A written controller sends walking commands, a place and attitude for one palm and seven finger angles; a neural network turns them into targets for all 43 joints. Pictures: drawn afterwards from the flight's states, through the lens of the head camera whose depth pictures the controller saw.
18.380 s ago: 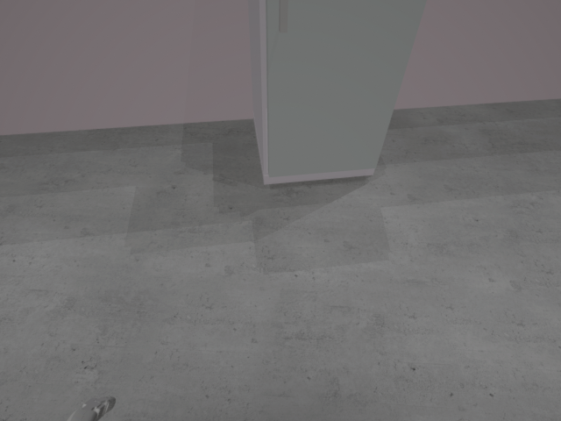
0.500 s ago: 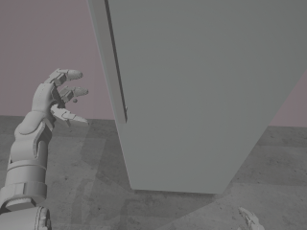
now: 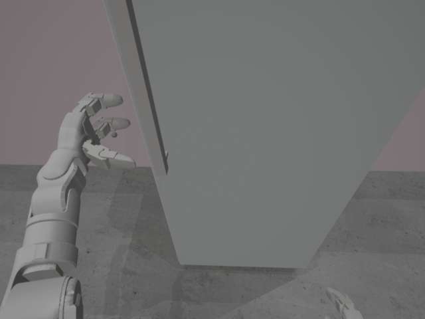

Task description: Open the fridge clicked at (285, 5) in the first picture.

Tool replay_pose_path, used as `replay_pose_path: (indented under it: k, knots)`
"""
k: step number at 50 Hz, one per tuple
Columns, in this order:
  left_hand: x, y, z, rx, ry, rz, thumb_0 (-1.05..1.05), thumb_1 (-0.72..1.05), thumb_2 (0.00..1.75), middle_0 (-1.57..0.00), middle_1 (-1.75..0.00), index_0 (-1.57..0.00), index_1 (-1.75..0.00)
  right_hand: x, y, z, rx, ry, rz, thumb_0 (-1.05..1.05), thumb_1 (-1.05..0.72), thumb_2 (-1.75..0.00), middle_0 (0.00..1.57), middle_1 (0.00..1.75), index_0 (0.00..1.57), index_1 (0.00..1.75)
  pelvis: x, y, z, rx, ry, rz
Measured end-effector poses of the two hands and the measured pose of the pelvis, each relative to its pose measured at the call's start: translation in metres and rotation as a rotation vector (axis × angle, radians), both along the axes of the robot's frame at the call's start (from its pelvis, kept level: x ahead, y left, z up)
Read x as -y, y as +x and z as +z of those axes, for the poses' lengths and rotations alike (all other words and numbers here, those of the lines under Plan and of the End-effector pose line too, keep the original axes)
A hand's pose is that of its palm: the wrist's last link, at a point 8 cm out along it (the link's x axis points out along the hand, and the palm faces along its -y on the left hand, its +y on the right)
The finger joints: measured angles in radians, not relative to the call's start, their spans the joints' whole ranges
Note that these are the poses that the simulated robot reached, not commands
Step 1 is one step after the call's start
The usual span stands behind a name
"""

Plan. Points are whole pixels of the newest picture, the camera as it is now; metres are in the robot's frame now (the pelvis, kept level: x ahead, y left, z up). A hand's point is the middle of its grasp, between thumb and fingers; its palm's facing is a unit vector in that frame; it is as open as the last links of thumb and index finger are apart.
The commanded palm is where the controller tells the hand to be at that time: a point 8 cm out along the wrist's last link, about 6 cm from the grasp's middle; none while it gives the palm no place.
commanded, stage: move the hooked fingers beside the handle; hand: left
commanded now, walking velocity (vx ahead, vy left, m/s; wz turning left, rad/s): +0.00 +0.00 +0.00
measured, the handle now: (147, 93) +0.45 +0.14 +0.22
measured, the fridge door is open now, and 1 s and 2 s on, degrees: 0 0 0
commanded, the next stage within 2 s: none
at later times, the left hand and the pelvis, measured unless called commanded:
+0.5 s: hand (111, 135) +0.38 +0.20 +0.18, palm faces +0.03 -1.00 +0.00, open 14.0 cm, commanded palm +0.35 +0.25 +0.17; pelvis -0.01 -0.01 +0.00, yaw +1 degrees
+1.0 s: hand (116, 145) +0.37 +0.19 +0.16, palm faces +0.02 -1.00 +0.01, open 14.0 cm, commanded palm +0.35 +0.25 +0.17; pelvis -0.01 +0.00 +0.00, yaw +0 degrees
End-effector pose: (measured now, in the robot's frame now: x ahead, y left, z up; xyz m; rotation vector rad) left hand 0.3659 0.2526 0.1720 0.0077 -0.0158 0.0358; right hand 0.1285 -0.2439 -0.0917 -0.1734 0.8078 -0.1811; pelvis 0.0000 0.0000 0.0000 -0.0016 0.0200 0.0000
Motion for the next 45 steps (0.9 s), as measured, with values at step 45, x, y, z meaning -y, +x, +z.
replay_pose_path:
  k: [45]
  knots:
    - [0.001, -0.009, 0.006, 0.033, -0.004, -0.031, -0.01, -0.50, 0.30, -0.30, -1.20, -0.30, -1.20, 0.003, -0.021, -0.005, -0.027, -0.004, -0.023, 0.01, -0.90, -0.90, 0.20, 0.30, 0.20, 0.30, -0.002, -0.007, -0.001, 0.005, -0.005, 0.000]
